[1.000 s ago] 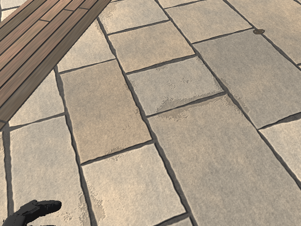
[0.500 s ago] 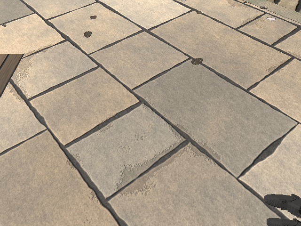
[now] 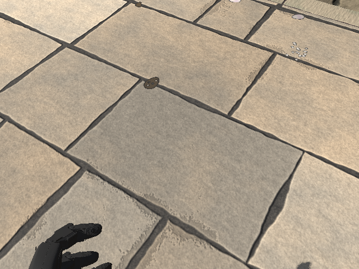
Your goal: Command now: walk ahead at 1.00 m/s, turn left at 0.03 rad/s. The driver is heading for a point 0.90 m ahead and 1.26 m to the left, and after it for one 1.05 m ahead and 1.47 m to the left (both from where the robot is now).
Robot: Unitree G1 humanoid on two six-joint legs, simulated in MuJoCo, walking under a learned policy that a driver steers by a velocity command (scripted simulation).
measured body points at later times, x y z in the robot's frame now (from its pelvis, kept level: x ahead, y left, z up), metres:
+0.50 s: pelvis +0.47 +0.04 -0.01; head +0.50 +0.03 +0.44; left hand +0.51 +0.32 -0.11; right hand +0.66 -0.18 -0.13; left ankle +0.55 +0.10 -0.71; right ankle +0.34 -0.14 -0.56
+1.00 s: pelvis +0.91 +0.13 +0.02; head +0.92 +0.14 +0.47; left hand +0.72 +0.36 -0.08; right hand +1.23 +0.07 -0.06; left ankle +0.83 +0.21 -0.60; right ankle +0.99 +0.01 -0.71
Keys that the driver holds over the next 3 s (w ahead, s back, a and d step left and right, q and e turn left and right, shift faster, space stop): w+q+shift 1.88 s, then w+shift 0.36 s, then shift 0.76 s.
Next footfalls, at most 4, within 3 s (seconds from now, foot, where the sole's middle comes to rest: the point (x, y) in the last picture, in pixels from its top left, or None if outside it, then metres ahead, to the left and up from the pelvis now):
0.40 left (153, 235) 0.59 0.11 -0.75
0.80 right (168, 143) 1.02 0.04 -0.75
1.28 left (69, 133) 1.11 0.50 -0.75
1.68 right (17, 89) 1.43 0.82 -0.75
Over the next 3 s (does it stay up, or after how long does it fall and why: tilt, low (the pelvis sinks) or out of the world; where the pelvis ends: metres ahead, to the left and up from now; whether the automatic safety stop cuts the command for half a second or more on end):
stays up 1.02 1.43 0.02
